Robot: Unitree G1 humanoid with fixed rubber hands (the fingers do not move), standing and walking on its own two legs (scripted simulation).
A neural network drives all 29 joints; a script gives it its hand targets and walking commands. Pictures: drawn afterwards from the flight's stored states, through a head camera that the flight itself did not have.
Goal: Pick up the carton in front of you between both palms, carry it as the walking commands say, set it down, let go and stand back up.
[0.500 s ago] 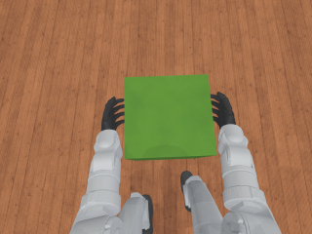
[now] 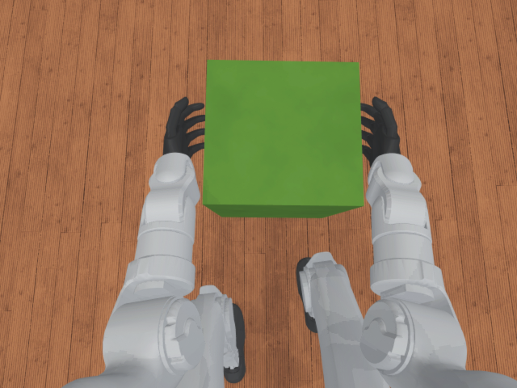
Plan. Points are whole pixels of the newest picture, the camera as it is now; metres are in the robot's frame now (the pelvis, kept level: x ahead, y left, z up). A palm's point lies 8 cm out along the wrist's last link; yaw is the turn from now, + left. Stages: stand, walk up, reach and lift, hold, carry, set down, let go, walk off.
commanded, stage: set down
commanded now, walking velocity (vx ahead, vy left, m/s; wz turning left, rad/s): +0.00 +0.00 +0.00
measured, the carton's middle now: (276, 155) +0.46 -0.09 -0.16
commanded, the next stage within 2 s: none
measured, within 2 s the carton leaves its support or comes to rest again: rests again in 1.96 s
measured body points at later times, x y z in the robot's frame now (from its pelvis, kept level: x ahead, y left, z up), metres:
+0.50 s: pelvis -0.03 +0.01 -0.11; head +0.30 -0.05 +0.19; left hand +0.53 +0.02 -0.24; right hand +0.43 -0.26 -0.25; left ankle +0.04 +0.12 -0.54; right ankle +0.12 -0.14 -0.54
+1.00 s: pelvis -0.03 +0.01 -0.18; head +0.34 -0.02 +0.08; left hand +0.54 +0.01 -0.36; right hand +0.46 -0.29 -0.34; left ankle +0.04 +0.12 -0.54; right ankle +0.12 -0.14 -0.54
